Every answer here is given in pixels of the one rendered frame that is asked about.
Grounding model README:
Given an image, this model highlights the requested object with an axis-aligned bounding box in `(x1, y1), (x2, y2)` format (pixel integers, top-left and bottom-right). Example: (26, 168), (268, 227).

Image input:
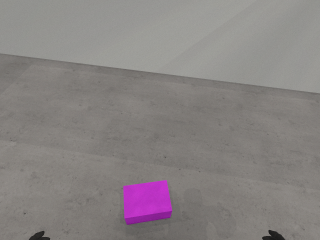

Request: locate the carton
(123, 180), (172, 225)

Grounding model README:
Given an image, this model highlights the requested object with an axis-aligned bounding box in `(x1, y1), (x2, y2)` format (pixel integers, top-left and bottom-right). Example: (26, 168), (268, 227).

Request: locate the right robot hand
(262, 230), (285, 240)

